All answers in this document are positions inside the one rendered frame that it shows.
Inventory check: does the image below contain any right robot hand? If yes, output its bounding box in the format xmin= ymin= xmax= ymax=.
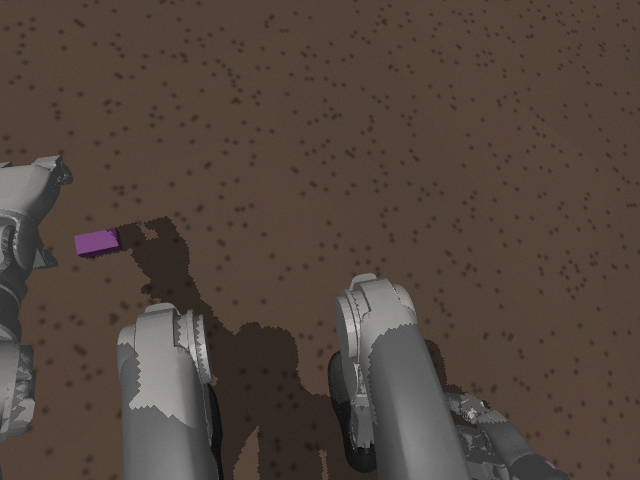
xmin=443 ymin=392 xmax=535 ymax=480

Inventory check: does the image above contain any right robot arm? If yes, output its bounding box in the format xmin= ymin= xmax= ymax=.
xmin=509 ymin=454 xmax=573 ymax=480

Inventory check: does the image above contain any left robot foot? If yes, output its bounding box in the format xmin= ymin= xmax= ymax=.
xmin=207 ymin=384 xmax=224 ymax=480

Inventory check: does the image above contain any small box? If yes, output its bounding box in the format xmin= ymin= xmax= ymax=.
xmin=74 ymin=228 xmax=123 ymax=258

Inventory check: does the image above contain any right robot foot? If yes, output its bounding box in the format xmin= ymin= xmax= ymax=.
xmin=328 ymin=351 xmax=377 ymax=473

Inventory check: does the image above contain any left robot hand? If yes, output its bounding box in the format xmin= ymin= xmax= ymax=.
xmin=0 ymin=155 xmax=73 ymax=269

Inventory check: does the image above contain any left robot arm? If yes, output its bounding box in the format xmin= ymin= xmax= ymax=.
xmin=0 ymin=210 xmax=39 ymax=480

